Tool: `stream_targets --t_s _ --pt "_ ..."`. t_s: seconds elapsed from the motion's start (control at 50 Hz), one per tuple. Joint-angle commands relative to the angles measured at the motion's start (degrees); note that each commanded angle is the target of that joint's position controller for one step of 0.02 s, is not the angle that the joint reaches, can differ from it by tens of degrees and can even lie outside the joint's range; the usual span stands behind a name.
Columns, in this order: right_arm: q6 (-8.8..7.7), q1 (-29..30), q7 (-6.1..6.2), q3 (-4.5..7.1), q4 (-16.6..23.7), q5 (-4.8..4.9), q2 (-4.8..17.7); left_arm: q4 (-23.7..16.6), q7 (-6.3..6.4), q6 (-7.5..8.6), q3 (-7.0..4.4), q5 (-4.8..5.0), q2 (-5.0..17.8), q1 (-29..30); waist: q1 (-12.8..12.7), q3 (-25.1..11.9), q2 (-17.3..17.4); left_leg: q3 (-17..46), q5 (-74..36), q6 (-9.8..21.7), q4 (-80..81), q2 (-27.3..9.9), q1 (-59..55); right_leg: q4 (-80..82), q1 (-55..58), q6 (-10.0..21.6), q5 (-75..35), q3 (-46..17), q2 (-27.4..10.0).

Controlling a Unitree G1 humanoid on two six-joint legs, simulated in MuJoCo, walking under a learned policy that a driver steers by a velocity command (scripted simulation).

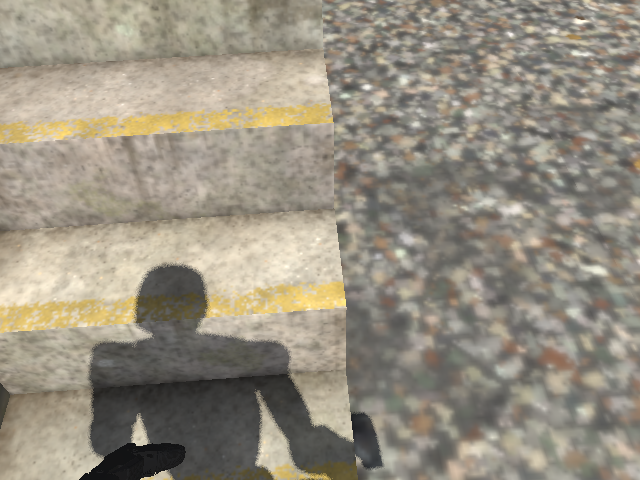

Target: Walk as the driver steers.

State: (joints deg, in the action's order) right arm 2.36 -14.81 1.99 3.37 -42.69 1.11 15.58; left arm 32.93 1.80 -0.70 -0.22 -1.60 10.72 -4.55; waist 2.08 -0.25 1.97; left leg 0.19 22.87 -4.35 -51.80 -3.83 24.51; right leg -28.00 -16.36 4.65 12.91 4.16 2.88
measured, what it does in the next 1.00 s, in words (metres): steps on the spot: left foot, then right foot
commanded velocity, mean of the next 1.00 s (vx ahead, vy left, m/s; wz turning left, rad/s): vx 0.00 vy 0.00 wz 0.10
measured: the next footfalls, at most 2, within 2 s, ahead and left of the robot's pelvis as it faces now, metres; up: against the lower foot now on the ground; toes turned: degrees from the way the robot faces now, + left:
left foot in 0.24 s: -0.02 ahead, +0.15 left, +0.00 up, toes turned +16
right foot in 0.90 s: +0.04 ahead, -0.06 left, +0.00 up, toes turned +7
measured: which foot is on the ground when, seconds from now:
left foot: up 0.00-0.22, down 0.24-0.90, up 0.92-1.00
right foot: down 0.00-0.24, up 0.26-0.88, down 0.90-1.00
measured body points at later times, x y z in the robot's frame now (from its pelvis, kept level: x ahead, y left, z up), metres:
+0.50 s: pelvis -0.03 +0.06 +0.01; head +0.00 +0.12 +0.46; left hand +0.03 +0.40 -0.09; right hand +0.24 -0.13 -0.05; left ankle -0.06 +0.13 -0.74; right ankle +0.06 -0.09 -0.64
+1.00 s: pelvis +0.00 +0.02 +0.00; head +0.06 +0.00 +0.45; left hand +0.12 +0.32 -0.08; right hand +0.20 -0.26 -0.10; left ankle -0.06 +0.15 -0.65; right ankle +0.00 -0.07 -0.74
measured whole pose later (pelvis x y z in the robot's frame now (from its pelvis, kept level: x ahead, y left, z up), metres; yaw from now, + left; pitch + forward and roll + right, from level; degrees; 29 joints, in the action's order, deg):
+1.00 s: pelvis +0.00 +0.02 +0.00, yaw +5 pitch +3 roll +1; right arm 0.4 -6.8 2.5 4.1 -38.5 -1.4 19.7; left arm 35.5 0.1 0.3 -3.9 0.5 18.5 -12.5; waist -0.6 3.7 2.3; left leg 2.8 29.1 -3.8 -64.8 1.0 29.1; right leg -30.6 -16.8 3.5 16.9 -1.2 3.4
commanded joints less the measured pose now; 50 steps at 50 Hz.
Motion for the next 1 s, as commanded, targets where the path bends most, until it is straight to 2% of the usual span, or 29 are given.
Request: stream_targets --t_s 0.02,0.16,0.2,0.22,0.24,0.26,0.28,0.3,0.32,0.34,0.36,0.4,0.42,0.46,0.5,0.54,0.58,0.64,0.68,0.72,0.8,0.86,0.88,0.9,0.92,0.94,0.96,0.98,1.0 --pt "-1.18 5.87 -0.22 1.55 6.82 0.05 6.07 -1.71 0.96 0.16 -4.93 0.67 12.35 -3.01 -5.18 -0.17 -6.44 0.8 4.35 0.19 -2.84 -2.15 9.17 12.01 9.76 11.78 -5.9 -17.04 -22.6" --pt "-0.77 3.37 -1.88 1.44 8.66 0.17 4.34 -1.05 0.75 -0.11 -6.11 0.78 13.12 0.75 -2.49 -6.35 -7.58 -3.58 2.93 1.85 5.24 -0.76 0.57 7.87 12.07 9.65 -25.37 -5.69 -22.43" --pt "-0.73 0.78 -2.28 1.91 8.43 0.17 5.01 -0.61 0.9 -0.43 -6.49 1.35 13.66 1.85 -0.63 -7.48 -8.36 -5.21 -2.32 3.86 14.46 0.63 -4.64 3.77 11.57 6.22 -24.66 -1.68 -21.64" --pt "-0.91 -1.94 -2.29 2.42 7.35 0.67 5.43 0.08 0.83 -0.74 -6.53 1.62 13.01 1.14 0.38 -7.41 -7.04 -5.77 -8.13 5.75 20.42 2.38 -9.89 -1.26 8.29 2.72 -19.41 1.79 -19.78" --pt "-0.93 -4.83 -1.61 3.52 6.7 0.34 8.45 1.1 0.51 -0.76 -6.24 1.63 11.03 -1.3 0.77 -5.9 -1.04 0.73 -16.53 9.19 26.49 1.08 -17.09 -10.05 -0.58 -2.3 -9.04 5.35 -15.81" --pt "-1.2 -6.66 -0.34 5.43 8.51 -0.43 16.69 -1.65 0.25 -0.41 -5.24 -0.68 7.48 0.49 -0.59 -4.61 16.49 25.16 -41.55 16.96 28.35 -14.32 -27.35 -29.11 -21.75 -8.73 21.73 8.26 -7.97" --pt "-2.64 -4.98 -0.61 5.42 10.99 -3.33 18.43 -4.29 0.54 0.72 -5.03 -0.64 8.25 6.92 2.07 -7.44 13.67 34.99 -46.39 26.6 30.85 -19.91 -23.46 -40.62 -27.89 -10.09 28.83 -5.0 -1.83" --pt "-3.79 -2.17 -0.96 5.22 11.53 -3.97 16.94 -4.63 0.62 1.0 -5.43 0.18 10.48 8.8 1.61 -7.24 6.39 30.3 -40.87 25.26 31.71 -17.57 -23.85 -44.82 -29.58 -9.32 24.46 -8.96 -2.41" --pt "-4.05 1.05 -0.7 4.81 11.35 -2.83 15.88 -3.63 0.49 1.36 -5.67 0.51 11.68 7.08 -0.75 -5.5 3.72 25.62 -38.1 21.51 31.19 -14.05 -23.08 -43.72 -30.1 -8.46 17.78 -9.78 -3.16" --pt "-3.56 3.83 -0.16 4.37 11.89 -1.0 14.23 -2.29 0.78 1.46 -5.91 -0.05 12.08 5.62 -2.18 -5.05 1.32 23.01 -36.77 18.52 30.28 -11.66 -22.85 -42.01 -30.17 -8.51 13.15 -9.87 -3.89" --pt "-2.99 5.61 0.26 3.67 12.46 -0.29 13.57 -2.56 0.9 1.16 -5.75 -0.42 12.23 5.83 -2.9 -4.91 1.97 21.17 -40.31 17.45 29.36 -10.24 -21.02 -41.69 -28.68 -9.12 9.67 -9.32 -3.04" --pt "-1.91 5.54 1.35 3.2 12.84 -0.82 13.37 -1.64 0.4 1.16 -5.24 -0.12 10.92 4.56 -3.19 -7.51 2.44 19.89 -43.34 16.49 28.69 -7.95 -20.49 -41.26 -24.92 -9.85 5.41 -9.02 -0.94" --pt "-1.68 5.91 1.53 2.5 12.38 -0.85 11.63 0.05 0.63 1.24 -5.24 0.24 11.15 0.96 -3.79 -8.83 4.39 17.77 -42.88 16.21 28.57 -7.54 -21.21 -40.22 -23.51 -10.09 4.6 -8.73 -1.33" --pt "-1.44 5.72 1.67 1.07 12.19 -1.75 9.34 1.37 0.84 0.95 -4.87 0.85 11.1 0.28 -2.52 -8.84 4.82 15.4 -40.69 15.77 28.8 -7.06 -21.81 -36.14 -21.78 -10.84 2.85 -7.5 -2.03" --pt "-0.97 5.85 1.7 -0.71 11.02 -2.26 6.18 1.61 0.31 0.9 -3.85 1.02 9.03 1.57 -1.84 -8.01 5.21 12.46 -36.86 14.74 29.15 -5.84 -20.75 -27.0 -17.45 -10.95 -0.27 -7.37 -4.52" --pt "-1.07 6.08 1.31 -1.67 9.66 -3.46 4.74 2.25 -0.61 1.07 -2.93 0.97 7.55 1.67 -1.12 -6.39 6.5 10.2 -32.64 14.48 30.56 -5.35 -16.64 -19.05 -9.71 -10.51 -0.47 -6.72 -6.08" --pt "-1.3 6.3 0.56 -1.2 8.75 -4.25 6.76 2.19 -1.18 1.22 -3.25 1.54 9.7 1.67 -0.14 -3.06 7.51 10.85 -27.64 15.57 32.15 -6.26 -13.09 -15.77 -5.66 -9.65 3.07 -5.51 -5.77" --pt "-0.62 6.84 0.72 0.44 8.37 -3.58 11.48 0.76 -1.31 1.55 -4.1 2.53 13.7 2.5 1.15 1.36 7.51 14.81 -28.75 18.07 31.33 -9.89 -16.0 -16.58 -11.81 -8.48 10.66 -4.68 -5.13" --pt "-0.3 7.39 1.39 0.77 8.28 -3.85 11.66 0.31 -1.47 1.83 -4.19 2.54 13.72 1.94 1.04 0.45 4.85 16.0 -37.06 19.38 29.58 -12.28 -19.39 -18.27 -13.85 -8.55 14.15 -4.62 -5.26" --pt "-0.14 8.03 1.87 1.02 8.01 -3.15 10.86 0.68 -1.85 1.81 -3.84 2.76 12.01 -0.16 0.43 -2.15 4.05 15.14 -45.04 19.5 27.86 -13.56 -23.25 -18.6 -14.37 -8.61 15.02 -4.07 -5.44" --pt "-0.33 9.0 2.22 1.6 8.39 -2.67 10.27 -0.07 -3.05 0.9 -3.52 2.94 10.49 -2.4 -0.39 -5.05 3.58 10.79 -48.41 17.94 25.93 -14.45 -24.74 -14.73 -11.28 -7.52 13.5 -2.19 -5.04" --pt "-0.54 10.21 2.09 2.19 8.46 -0.92 10.45 0.64 -3.29 0.94 -4.09 2.76 10.87 -7.13 -2.92 -6.68 5.07 5.03 -45.69 14.62 20.87 -12.71 -22.02 -3.92 -3.37 -4.79 4.61 0.56 -3.2" --pt "-0.9 8.85 1.84 2.32 7.71 -0.41 9.85 1.34 -2.93 1.1 -5.14 2.83 12.46 -10.62 -4.38 -7.31 3.41 1.44 -39.66 11.15 16.04 -10.0 -17.52 1.83 3.36 -2.69 -3.82 -0.84 -2.5" --pt "-1.89 8.22 1.37 2.03 8.5 -1.67 8.53 1.21 -2.01 1.14 -7.15 2.85 17.87 -14.06 -5.21 -8.9 -5.9 -4.14 -23.82 5.4 2.65 -4.44 -3.73 3.93 16.93 1.86 -23.86 -12.92 -8.83" --pt "-2.99 10.78 1.05 0.38 11.78 -4.93 4.21 -0.86 -1.65 1.88 -8.59 1.07 25.3 -13.91 -3.86 -8.82 -21.13 -3.51 14.5 0.06 -12.66 6.88 17.2 4.63 25.26 14.05 -46.55 -38.24 -23.75" --pt "-3.91 13.78 0.38 1.01 11.75 -3.39 7.45 -1.87 -1.66 2.32 -7.79 0.01 21.54 -14.69 -7.87 -12.43 -11.7 5.67 17.29 -0.4 -21.16 6.54 19.73 5.41 26.13 18.64 -47.68 -37.27 -25.59" --pt "-3.77 12.74 -0.02 1.58 11.08 -2.28 9.33 -1.87 -1.35 2.65 -7.64 0.56 20.74 -11.22 -4.89 -9.84 -6.71 7.37 11.41 -0.26 -22.79 5.21 20.05 4.94 23.4 15.44 -45.68 -31.59 -22.23" --pt "-3.69 11.94 0.06 1.83 10.14 -2.12 9.17 -2.21 -0.94 2.06 -7.38 2.36 18.98 -7.58 -3.08 -7.68 -3.15 7.16 6.27 -0.32 -19.91 4.03 20.4 5.02 21.11 11.7 -39.48 -27.23 -18.3" --pt "-3.54 12.19 0.44 1.94 9.86 -2.52 9.17 -2.94 -0.57 1.28 -7.0 3.69 17.74 -5.52 -2.58 -6.34 -3.18 7.22 2.87 -0.68 -17.04 3.29 20.0 5.6 19.04 9.56 -36.06 -25.94 -16.43"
